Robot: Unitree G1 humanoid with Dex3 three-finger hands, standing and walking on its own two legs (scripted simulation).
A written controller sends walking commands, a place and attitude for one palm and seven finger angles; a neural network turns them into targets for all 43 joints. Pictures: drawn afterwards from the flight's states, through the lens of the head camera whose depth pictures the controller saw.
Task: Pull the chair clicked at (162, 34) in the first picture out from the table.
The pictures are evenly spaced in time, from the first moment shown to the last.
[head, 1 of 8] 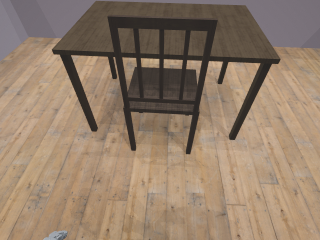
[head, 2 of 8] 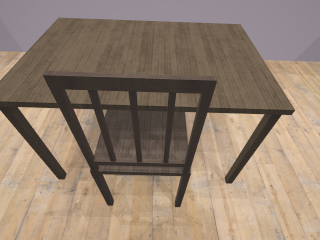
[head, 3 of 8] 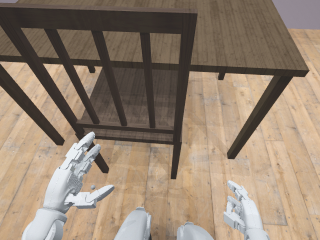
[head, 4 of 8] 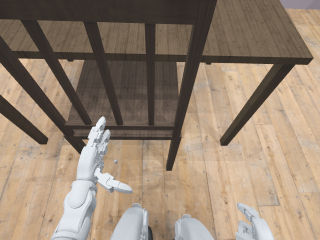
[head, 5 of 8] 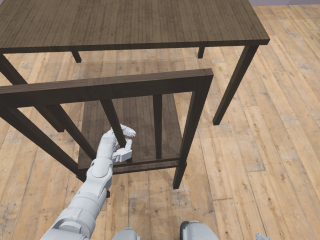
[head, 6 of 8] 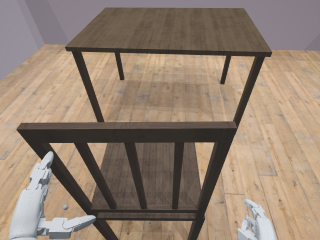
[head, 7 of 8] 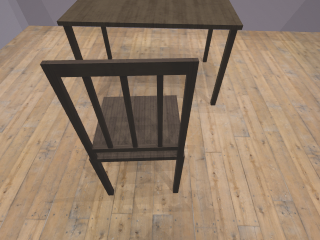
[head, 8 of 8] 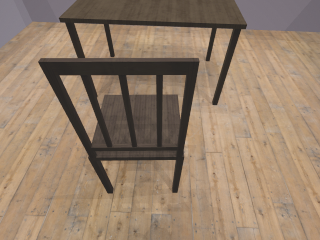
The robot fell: no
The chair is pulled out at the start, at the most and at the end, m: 0.00 0.69 0.68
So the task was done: yes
